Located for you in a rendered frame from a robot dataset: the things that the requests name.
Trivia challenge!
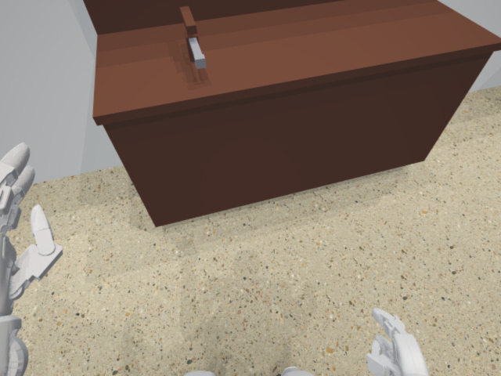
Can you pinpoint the robot right hand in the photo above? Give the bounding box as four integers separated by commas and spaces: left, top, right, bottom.
367, 308, 430, 376

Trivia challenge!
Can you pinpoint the robot left hand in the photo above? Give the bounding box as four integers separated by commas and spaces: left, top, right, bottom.
0, 143, 63, 316

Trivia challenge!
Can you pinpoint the counter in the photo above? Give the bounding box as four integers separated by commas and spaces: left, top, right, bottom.
83, 0, 501, 227

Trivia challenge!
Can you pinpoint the tap lever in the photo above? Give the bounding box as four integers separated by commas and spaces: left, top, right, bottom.
189, 38, 207, 69

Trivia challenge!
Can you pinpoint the left robot forearm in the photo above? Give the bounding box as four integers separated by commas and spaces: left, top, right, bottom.
0, 315, 28, 376

